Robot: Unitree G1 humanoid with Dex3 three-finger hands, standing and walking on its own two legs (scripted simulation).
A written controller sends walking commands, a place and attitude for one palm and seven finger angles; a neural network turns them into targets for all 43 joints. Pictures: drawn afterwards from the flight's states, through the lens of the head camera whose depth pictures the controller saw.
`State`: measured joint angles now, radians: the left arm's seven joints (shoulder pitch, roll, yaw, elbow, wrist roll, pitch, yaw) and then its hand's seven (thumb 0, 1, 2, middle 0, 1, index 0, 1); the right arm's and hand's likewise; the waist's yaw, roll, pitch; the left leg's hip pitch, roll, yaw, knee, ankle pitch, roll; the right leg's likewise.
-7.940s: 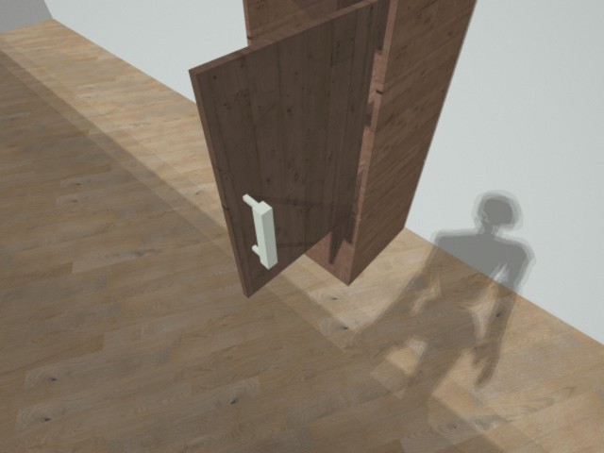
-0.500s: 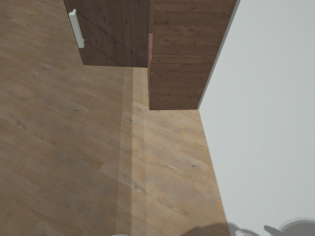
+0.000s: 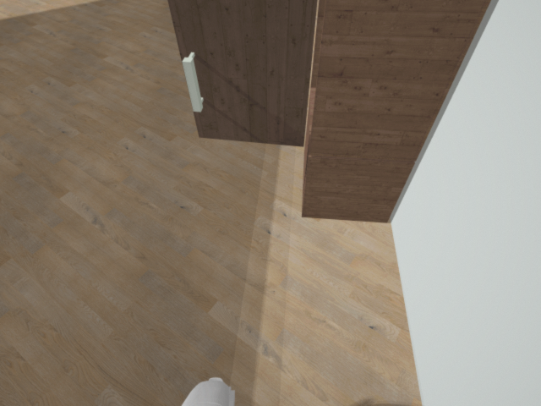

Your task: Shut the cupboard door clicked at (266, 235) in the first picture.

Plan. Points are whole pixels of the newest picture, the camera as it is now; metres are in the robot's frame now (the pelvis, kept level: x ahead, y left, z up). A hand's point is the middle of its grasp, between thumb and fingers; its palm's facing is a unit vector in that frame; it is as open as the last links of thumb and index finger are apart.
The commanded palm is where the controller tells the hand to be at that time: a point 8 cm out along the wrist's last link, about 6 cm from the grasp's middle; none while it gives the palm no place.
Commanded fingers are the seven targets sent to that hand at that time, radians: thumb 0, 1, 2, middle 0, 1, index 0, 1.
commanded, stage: take the last steps up to it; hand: left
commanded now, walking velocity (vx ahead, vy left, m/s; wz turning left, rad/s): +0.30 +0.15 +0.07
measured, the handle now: (195, 82) +1.02 +0.32 -0.10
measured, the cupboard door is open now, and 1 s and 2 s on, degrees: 87 87 87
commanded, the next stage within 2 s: come to a stop and stand still in 1.18 s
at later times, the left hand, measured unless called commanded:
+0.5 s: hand (154, 313) +0.29 +0.26 -0.16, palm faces +0.00 -0.97 -0.23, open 7.3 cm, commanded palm none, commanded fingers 0.00 0.90 0.90 -0.20 -0.30 -0.20 -0.30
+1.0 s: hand (145, 309) +0.31 +0.29 -0.20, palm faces +0.08 -0.98 -0.17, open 7.3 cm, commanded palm none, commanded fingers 0.00 0.90 0.90 -0.20 -0.30 -0.20 -0.30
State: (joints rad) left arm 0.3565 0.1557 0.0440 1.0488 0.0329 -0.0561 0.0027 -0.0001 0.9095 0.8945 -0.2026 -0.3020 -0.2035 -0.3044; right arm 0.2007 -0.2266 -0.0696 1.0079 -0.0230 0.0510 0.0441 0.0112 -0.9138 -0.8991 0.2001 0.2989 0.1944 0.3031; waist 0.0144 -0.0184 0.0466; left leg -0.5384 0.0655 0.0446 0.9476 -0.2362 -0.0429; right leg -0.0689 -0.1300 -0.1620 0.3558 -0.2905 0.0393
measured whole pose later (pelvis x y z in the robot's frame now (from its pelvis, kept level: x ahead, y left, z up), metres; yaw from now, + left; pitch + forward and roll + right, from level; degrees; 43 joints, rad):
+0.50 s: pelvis +0.18 +0.07 -0.01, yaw -1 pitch +0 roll +3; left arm 0.12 0.18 0.06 0.97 0.03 -0.02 -0.02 0.00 0.92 0.90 -0.20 -0.30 -0.20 -0.30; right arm 0.32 -0.19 -0.04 1.08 -0.03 -0.04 -0.01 0.00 -0.93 -0.90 0.20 0.30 0.20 0.30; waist -0.01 -0.01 0.05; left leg -0.08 -0.02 0.18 0.41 -0.32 0.02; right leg -0.45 -0.09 -0.11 0.71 -0.27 -0.01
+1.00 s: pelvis +0.38 +0.12 -0.02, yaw -1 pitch +0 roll +0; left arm 0.40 0.17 0.05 1.14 0.02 -0.03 0.00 0.00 0.92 0.89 -0.20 -0.30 -0.20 -0.30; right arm 0.16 -0.18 -0.04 1.00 -0.03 -0.06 0.01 0.01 -0.92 -0.90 0.20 0.30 0.20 0.30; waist 0.04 -0.03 0.06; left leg -0.39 0.05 0.13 0.56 -0.14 0.03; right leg -0.14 -0.09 -0.10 0.68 -0.48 0.01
